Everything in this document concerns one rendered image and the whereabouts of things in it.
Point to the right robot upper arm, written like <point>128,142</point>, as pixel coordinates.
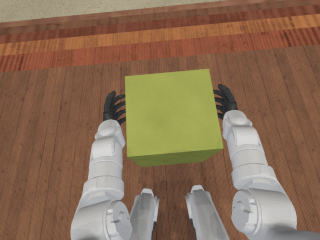
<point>267,215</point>

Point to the robot right hand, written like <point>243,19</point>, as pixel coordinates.
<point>227,100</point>

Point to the robot left foot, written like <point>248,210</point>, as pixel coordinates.
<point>154,224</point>

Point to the robot right forearm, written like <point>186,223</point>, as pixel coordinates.
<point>249,164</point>

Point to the robot left forearm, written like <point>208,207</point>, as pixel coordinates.
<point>105,166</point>

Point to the carton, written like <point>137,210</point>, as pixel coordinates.
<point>171,118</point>

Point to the robot left hand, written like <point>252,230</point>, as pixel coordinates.
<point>110,108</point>

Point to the left robot upper arm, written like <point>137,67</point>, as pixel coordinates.
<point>106,220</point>

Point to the left robot thigh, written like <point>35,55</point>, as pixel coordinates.
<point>143,215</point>

